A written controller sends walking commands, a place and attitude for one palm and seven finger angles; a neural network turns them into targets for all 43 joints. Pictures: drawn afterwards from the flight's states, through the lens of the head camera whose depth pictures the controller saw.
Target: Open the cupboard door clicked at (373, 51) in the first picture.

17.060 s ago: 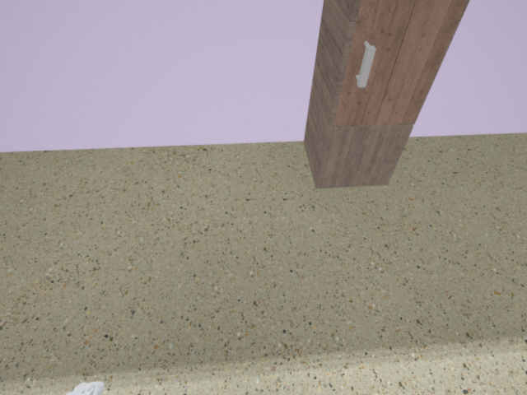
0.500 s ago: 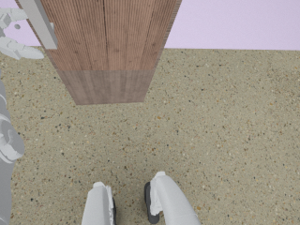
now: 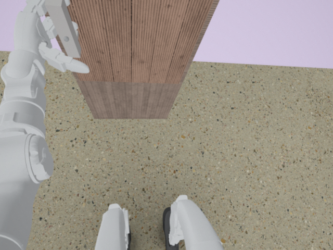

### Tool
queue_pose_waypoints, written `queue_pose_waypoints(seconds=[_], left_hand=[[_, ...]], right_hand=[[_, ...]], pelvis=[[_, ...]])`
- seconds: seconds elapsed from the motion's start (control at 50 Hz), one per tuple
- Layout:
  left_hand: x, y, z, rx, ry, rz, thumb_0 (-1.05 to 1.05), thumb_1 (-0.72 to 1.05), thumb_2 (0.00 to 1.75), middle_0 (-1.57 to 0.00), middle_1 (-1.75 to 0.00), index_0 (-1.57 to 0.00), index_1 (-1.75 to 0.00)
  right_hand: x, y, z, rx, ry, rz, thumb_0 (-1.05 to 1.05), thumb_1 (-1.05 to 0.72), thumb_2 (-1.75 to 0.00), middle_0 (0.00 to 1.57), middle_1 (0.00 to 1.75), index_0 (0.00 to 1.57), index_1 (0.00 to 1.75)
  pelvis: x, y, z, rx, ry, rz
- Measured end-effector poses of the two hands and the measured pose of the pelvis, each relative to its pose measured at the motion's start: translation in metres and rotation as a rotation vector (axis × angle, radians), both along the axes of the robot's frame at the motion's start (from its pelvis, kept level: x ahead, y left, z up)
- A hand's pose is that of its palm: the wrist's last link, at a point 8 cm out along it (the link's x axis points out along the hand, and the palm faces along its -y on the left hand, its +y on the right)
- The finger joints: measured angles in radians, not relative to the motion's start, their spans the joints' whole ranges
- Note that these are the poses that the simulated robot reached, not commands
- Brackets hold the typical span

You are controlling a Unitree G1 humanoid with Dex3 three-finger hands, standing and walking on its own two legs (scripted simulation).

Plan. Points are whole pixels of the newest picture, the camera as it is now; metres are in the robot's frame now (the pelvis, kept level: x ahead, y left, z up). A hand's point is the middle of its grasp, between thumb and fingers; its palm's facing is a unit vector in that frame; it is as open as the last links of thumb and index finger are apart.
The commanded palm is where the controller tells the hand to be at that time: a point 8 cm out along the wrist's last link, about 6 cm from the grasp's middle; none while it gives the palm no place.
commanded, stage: slide the fingers in behind the handle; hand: left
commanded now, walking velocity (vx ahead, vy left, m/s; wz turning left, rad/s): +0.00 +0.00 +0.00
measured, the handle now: (67, 21) +0.61 +0.17 +0.05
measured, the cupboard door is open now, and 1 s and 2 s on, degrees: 0 0 8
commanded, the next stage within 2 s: close the thumb around the handle in 0.72 s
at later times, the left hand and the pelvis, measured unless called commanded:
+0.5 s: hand (76, 37) +0.56 +0.15 +0.06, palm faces -0.04 -1.00 -0.02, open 13.9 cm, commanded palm +0.54 +0.18 +0.06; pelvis +0.00 +0.00 +0.00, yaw -1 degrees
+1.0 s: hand (76, 37) +0.56 +0.15 +0.06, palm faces -0.04 -1.00 -0.01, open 13.2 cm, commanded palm +0.54 +0.17 +0.06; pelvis +0.00 +0.00 +0.00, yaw -1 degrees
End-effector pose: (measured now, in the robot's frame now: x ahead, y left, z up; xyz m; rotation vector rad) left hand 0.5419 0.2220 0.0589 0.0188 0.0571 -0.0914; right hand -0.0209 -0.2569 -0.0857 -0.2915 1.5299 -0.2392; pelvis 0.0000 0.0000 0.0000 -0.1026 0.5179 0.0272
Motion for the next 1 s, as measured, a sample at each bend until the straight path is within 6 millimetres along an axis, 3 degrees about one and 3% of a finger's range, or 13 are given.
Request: queue_pose_waypoints(seconds=[0.22, 0.52, 0.88, 1.0], left_hand=[[0.004, -0.019, -0.001, -0.006, -0.018, 0.041, -0.01, -0.50, 0.30, -0.30, -1.20, -0.30, -1.24], [0.002, -0.020, 0.000, 0.000, -0.016, 0.053, -0.01, -0.50, 0.30, -0.30, -1.20, -0.31, -1.22], [0.000, -0.020, 0.001, -0.004, -0.021, 0.050, -0.01, -0.49, 0.30, -0.30, -1.20, -0.30, -1.20], [0.000, -0.020, 0.001, -0.004, -0.022, 0.051, -0.01, -0.36, 0.35, -0.31, -1.21, -0.31, -1.21]], right_hand=[[-0.004, 0.006, -0.007, 0.036, -0.039, -0.043, 0.00, -0.90, -0.90, 0.21, 0.30, 0.20, 0.30], [-0.017, 0.004, -0.007, 0.038, -0.015, -0.061, 0.00, -0.90, -0.90, 0.21, 0.30, 0.20, 0.30], [-0.006, 0.000, -0.004, 0.021, -0.033, -0.048, 0.00, -0.90, -0.90, 0.21, 0.30, 0.20, 0.30], [-0.004, 0.003, -0.006, 0.029, -0.037, -0.050, 0.00, -0.90, -0.90, 0.21, 0.30, 0.20, 0.30]], pelvis=[[-0.001, -0.002, -0.002, 0.015, -0.008, -0.029], [-0.001, -0.004, -0.001, 0.022, -0.009, -0.035], [0.001, -0.002, 0.000, 0.022, -0.012, -0.034], [0.002, -0.001, 0.000, 0.021, -0.012, -0.035]])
